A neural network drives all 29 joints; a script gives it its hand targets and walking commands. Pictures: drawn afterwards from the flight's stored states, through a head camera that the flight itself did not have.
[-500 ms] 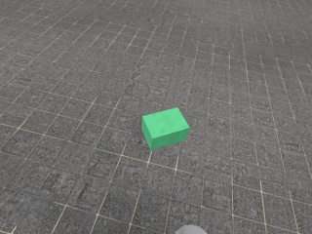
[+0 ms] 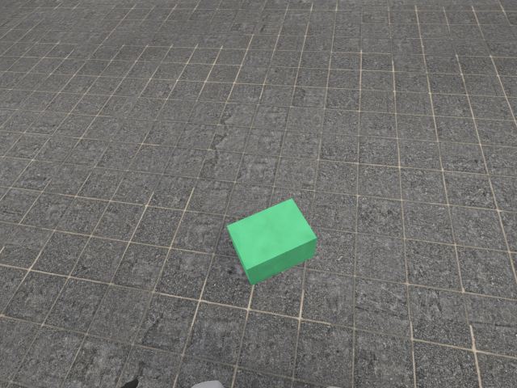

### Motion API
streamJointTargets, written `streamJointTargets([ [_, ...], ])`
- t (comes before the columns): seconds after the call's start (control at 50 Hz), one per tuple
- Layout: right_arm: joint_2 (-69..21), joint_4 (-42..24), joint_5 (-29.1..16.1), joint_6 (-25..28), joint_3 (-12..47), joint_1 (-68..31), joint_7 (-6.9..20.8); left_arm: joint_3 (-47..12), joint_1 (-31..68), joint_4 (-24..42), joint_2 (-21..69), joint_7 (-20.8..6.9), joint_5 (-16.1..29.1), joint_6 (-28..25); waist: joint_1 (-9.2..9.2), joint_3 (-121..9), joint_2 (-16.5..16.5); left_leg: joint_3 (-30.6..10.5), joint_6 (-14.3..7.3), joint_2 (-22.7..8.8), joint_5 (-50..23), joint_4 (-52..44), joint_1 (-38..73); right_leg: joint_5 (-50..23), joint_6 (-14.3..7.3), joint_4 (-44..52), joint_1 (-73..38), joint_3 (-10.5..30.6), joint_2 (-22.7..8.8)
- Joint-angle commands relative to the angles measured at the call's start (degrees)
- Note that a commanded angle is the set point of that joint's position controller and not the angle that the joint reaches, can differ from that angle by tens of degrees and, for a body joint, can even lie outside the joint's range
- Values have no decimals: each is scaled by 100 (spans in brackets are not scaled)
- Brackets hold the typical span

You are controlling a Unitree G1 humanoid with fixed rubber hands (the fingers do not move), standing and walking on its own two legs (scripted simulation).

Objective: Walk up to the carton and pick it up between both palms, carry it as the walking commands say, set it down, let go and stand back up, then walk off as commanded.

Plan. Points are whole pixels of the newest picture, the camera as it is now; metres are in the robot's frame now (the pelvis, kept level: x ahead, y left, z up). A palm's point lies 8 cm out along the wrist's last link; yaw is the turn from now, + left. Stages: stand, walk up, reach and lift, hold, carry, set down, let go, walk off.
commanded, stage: walk up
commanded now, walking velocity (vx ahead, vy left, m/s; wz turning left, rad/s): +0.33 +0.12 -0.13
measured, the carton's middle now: (271, 241) +0.68 +0.03 -0.69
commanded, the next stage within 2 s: none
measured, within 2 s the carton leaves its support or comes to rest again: neither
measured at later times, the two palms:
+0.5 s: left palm (114, 379) +0.15 +0.29 -0.15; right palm (382, 302) +0.27 -0.20 -0.14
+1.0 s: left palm (119, 343) +0.20 +0.29 -0.14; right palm (394, 336) +0.21 -0.21 -0.14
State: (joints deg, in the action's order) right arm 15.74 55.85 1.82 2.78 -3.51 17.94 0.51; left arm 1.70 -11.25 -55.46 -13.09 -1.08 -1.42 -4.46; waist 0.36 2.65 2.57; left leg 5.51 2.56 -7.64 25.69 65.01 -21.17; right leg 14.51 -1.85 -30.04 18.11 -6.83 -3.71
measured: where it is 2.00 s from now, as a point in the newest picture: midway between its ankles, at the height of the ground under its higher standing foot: (278, 366)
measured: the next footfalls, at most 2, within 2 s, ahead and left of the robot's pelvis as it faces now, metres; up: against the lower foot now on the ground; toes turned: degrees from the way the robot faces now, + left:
left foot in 0.44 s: +0.31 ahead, +0.13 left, +0.00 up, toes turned +6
right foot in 1.02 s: +0.15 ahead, -0.08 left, +0.00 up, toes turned -8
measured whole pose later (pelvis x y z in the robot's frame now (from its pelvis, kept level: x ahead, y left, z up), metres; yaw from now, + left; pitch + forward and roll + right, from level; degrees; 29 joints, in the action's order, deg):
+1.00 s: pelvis +0.18 +0.04 +0.00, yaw -5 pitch +0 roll +0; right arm 11.9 57.4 1.6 -1.2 -2.7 10.9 -2.3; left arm 1.8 -16.5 -59.4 -11.4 1.7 -1.0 3.5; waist 0.8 2.7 1.5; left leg 11.7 -3.7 -2.7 6.9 25.6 -18.9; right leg 21.0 1.1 -33.6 11.2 -2.1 -1.5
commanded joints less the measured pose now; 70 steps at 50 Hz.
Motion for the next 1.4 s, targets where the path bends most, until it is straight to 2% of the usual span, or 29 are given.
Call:
streamJointTargets([
  [0.0,-106,-156,-49,-355,-62,162,112,-25,-1171,-129,-378,118,64,-63,-142,-384,-1064,-282,-123,199,-1137,39,-956,-5061,231,937,-1445,1254,-1094],
  [0.1,-124,-167,-126,-488,-60,-6,211,39,-883,62,-507,139,67,-97,137,-338,-1456,-89,-94,398,-2073,-319,-1149,-4779,98,1268,-1346,204,-829],
  [0.2,-208,-576,-44,-422,-32,-1579,236,24,-2248,-374,-284,324,33,-36,-579,498,-1191,-88,83,180,-1608,-1781,-1863,-4910,-308,1290,-1980,1024,-1393],
  [0.32,-44,-156,-115,-133,-46,-580,78,240,-1704,-351,-719,324,90,56,-212,-527,-1327,634,-86,849,-1767,-3736,190,-4402,-198,129,-2147,295,-1132],
  [0.34,161,99,-118,-47,-136,-152,55,220,-1796,-359,-721,308,108,26,-32,-714,-771,547,-264,745,-2220,-4046,1191,-4110,-99,-598,-1638,230,-928],
  [0.36,580,140,-67,45,-291,433,-7,185,-2019,-389,-578,315,131,3,256,-1319,-551,-434,-550,-203,-3575,-3945,2481,-2225,69,-1540,-714,-35,-404],
  [0.38,1119,216,37,109,-390,1091,-63,37,-2324,-347,-90,292,96,15,473,-1623,1182,-2329,-1225,-1796,-5560,-3999,3822,1952,299,-3016,1105,20,208],
  [0.4,944,204,-19,92,-317,1033,-83,64,-2031,-374,-128,295,62,158,329,-1413,818,-2679,-1450,-2159,-5054,-4291,3179,2421,187,-3596,1057,626,-155],
  [0.46,299,48,-64,122,-113,-65,-77,-16,-1633,-531,44,245,77,306,48,-11,-26,-1341,-1045,-1472,-3751,-4974,908,1288,261,-3203,448,684,-356],
  [0.5,59,240,-61,115,31,77,-110,167,-1482,-406,1,175,-10,469,-56,514,-15,-1415,-602,-1391,-3167,-5394,47,693,340,-3054,170,816,-431],
  [0.52,130,273,-75,109,77,-8,-154,121,-1397,-355,153,227,-5,573,-102,772,238,-1076,-376,-1210,-4196,-5363,-334,568,399,-2600,-224,819,-390],
  [0.54,12,237,-100,85,131,-181,-179,22,-1331,-380,278,179,87,599,-200,537,774,-445,-689,-581,-5559,-4943,136,491,419,-2156,-203,729,-273],
  [0.58,-112,192,-194,76,206,-329,-165,98,-1273,-419,119,177,102,579,-293,126,679,-74,-815,-361,-6374,-4844,766,162,346,-2146,12,471,52],
  [0.62,48,160,-155,79,162,-365,-126,106,-1337,-432,81,173,130,682,-343,-163,822,196,-821,-430,-5582,-4911,1172,-95,409,-2001,62,333,72],
  [0.64,265,104,-170,19,105,-393,-127,138,-1009,-328,-122,191,102,773,-279,-100,853,144,-575,-442,-4517,-5071,839,-288,417,-2266,-63,448,4],
  [0.7,94,158,-92,-149,138,-200,-193,160,-763,-130,-262,196,-6,917,-118,-2,930,-247,-696,-680,-1450,-5459,474,79,385,-2322,-68,556,54],
  [0.8,248,141,-17,-325,16,-141,-304,91,-570,-98,-59,231,-33,841,132,-220,612,-1067,-1124,-1063,-393,-5393,676,792,344,-1322,-77,699,14],
  [0.84,423,10,-2,-358,-64,-369,-254,34,-814,-226,-65,260,65,796,96,-124,1040,-760,-1039,-812,-1181,-4991,1120,719,377,-678,130,669,15],
  [0.86,386,112,-60,-397,-68,-119,-271,65,-884,-322,-254,265,68,738,236,-257,355,-945,-979,-901,-981,-4964,1085,663,371,-507,-90,478,163],
  [0.9,629,127,13,-387,-157,-8,-374,106,-1132,-427,-232,323,38,799,182,-136,24,-1423,-1056,-1536,-727,-5081,917,724,295,-280,-251,382,194],
  [0.94,435,81,-60,-458,-96,-145,-308,22,-1384,-516,-115,329,17,675,-33,-196,11,-1063,-769,-927,-64,-4859,222,546,145,1097,-1164,768,47],
  [0.98,-425,230,-183,-447,125,-71,-225,21,-910,-394,-496,307,-35,475,121,-372,-1761,42,-279,397,-699,-3872,-44,251,-252,1986,-1089,2079,-1286],
  [1.08,-265,375,-90,-401,30,-498,-147,-208,-973,-649,80,375,-5,289,71,136,-996,-111,-322,493,-1039,-3329,126,-3549,-249,1408,-1391,1034,-767],
  [1.12,-245,542,-121,-440,56,-299,-156,-132,-886,-654,-221,406,45,236,119,134,-1238,-152,-367,614,-828,-3017,-71,-4698,-281,1223,-1786,956,-851],
  [1.2,-285,613,-170,-465,94,-351,-222,-69,-964,-799,-201,422,108,276,-83,30,-872,-320,-247,469,-996,-3492,270,-3745,-301,1238,-1818,996,-808],
  [1.24,-378,758,-195,-421,150,-254,-231,-93,-959,-843,-216,425,99,283,-38,16,-699,-337,-168,354,-1419,-3973,674,-2277,-272,1350,-1487,936,-706],
  [1.34,-167,951,-146,-311,66,258,-334,-31,-866,-912,-90,438,66,318,78,-215,-454,-434,-214,-167,-1913,-4229,1690,-942,-299,1199,-866,988,-741],
  [1.36,-294,999,-39,-333,55,269,-272,-43,-1018,-837,41,364,76,319,-34,-306,326,-229,-278,242,162,-4020,1500,1428,-308,1405,-667,1078,-548],
  [1.38,-125,961,-77,-350,13,194,-213,18,-776,-755,-249,316,57,369,88,88,107,-331,-333,299,1070,-4003,819,2447,-279,1399,-641,1105,-575],
])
